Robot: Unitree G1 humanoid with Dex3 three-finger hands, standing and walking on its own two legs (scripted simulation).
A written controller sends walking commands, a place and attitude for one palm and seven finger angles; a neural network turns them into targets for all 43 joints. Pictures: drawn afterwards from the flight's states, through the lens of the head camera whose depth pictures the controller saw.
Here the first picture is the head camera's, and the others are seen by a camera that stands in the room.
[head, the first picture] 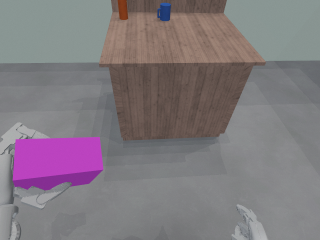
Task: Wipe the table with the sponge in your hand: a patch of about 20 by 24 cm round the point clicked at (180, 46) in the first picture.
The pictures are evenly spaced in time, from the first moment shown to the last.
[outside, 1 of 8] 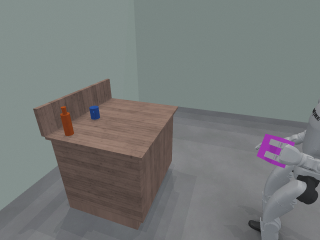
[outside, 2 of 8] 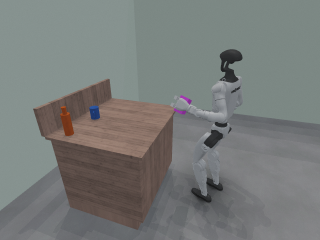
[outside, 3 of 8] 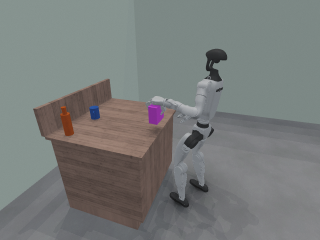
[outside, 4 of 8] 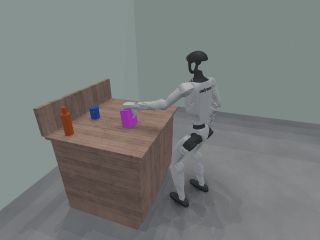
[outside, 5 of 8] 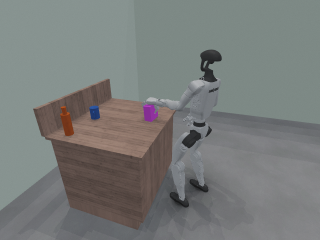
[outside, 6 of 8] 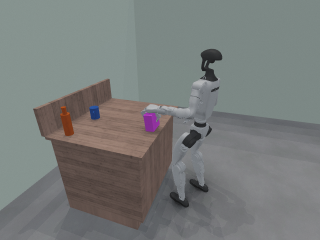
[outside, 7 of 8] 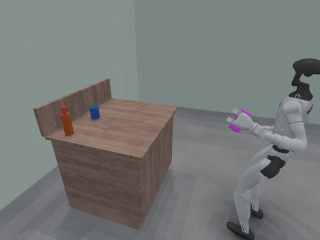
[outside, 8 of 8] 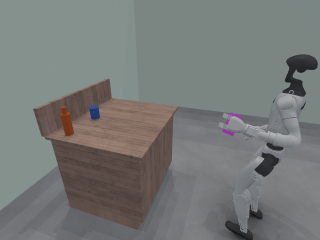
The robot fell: no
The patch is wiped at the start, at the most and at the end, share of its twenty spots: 0.00 1.00 1.00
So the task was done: yes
